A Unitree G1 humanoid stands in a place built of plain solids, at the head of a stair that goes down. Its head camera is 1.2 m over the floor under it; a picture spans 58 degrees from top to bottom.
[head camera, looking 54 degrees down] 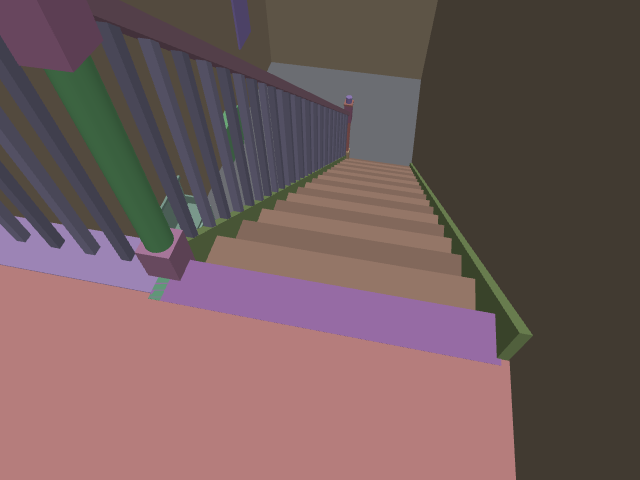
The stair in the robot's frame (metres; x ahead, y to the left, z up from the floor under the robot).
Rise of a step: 0.21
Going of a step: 0.25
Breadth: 1.02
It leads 12 degrees to the right of straight ahead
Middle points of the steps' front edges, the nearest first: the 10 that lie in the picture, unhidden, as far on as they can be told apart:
0.69 -0.05 0.00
0.94 -0.08 -0.20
1.19 -0.13 -0.41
1.43 -0.18 -0.61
1.68 -0.23 -0.82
1.92 -0.28 -1.02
2.17 -0.33 -1.23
2.41 -0.38 -1.43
2.66 -0.43 -1.64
2.90 -0.48 -1.84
